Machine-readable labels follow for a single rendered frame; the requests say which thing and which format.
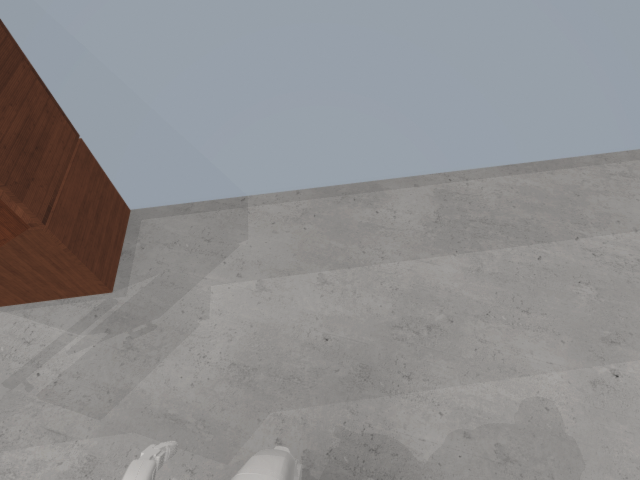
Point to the left robot thigh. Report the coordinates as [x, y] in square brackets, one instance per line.
[270, 464]

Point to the robot left hand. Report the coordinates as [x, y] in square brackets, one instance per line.
[150, 461]

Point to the cupboard door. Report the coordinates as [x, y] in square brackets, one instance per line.
[11, 225]

